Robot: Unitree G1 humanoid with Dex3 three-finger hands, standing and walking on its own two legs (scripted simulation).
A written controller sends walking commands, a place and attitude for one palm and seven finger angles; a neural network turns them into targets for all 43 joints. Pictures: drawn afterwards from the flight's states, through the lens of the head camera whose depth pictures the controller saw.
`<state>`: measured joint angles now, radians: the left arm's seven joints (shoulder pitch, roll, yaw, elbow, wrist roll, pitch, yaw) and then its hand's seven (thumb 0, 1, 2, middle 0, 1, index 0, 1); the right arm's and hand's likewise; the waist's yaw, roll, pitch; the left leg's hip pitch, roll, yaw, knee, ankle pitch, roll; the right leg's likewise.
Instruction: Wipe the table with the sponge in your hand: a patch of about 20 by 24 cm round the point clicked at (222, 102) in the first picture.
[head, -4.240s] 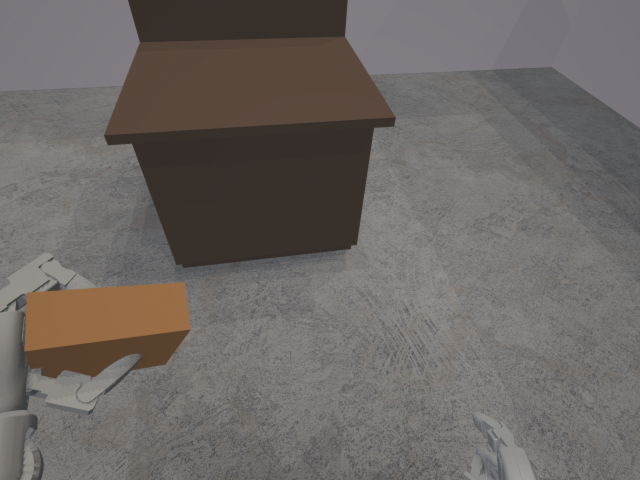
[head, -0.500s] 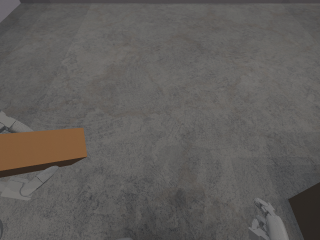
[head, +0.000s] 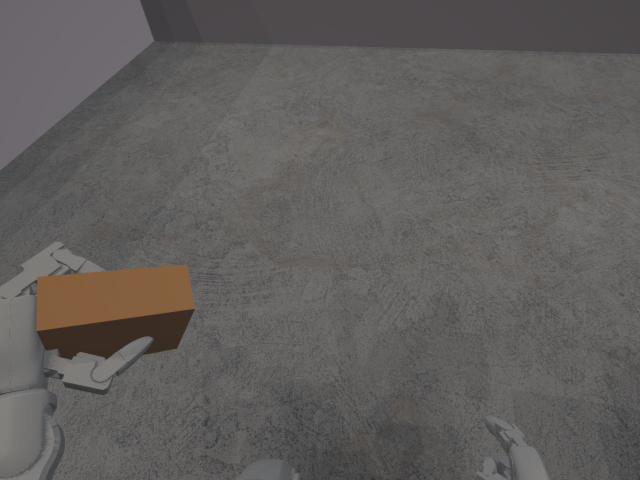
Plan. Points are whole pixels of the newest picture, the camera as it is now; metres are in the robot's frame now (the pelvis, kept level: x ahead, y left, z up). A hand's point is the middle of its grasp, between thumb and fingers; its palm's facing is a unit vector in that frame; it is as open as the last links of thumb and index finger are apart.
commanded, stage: walk to a spot facing it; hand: left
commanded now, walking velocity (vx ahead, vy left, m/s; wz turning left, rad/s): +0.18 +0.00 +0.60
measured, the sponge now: (141, 316) +0.24 +0.20 +0.14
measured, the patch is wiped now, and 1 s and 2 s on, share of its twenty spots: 0.00 0.00 0.00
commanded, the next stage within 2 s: turn to face it in 0.06 s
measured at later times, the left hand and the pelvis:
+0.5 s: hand (74, 261) +0.27 +0.26 +0.19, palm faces +0.45 -0.81 -0.37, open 9.2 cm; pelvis +0.05 +0.02 +0.01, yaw +0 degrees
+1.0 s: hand (267, 263) +0.27 +0.07 +0.20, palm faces +0.10 -0.83 -0.55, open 9.2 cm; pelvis +0.00 -0.08 +0.01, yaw -17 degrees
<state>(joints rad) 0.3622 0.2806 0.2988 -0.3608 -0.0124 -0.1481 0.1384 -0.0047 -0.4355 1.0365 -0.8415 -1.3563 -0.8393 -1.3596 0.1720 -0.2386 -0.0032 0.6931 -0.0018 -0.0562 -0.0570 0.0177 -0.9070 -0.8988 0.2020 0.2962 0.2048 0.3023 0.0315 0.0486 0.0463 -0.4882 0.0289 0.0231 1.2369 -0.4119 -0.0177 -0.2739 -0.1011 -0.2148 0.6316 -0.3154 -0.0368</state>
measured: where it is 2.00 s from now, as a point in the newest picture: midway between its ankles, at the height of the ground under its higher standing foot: outside the picture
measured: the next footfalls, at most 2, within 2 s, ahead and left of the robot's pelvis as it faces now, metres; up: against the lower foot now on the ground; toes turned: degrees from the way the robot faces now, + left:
left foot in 0.26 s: +0.13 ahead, +0.14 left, +0.00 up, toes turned +14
right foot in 0.70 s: +0.09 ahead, -0.11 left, +0.00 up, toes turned -15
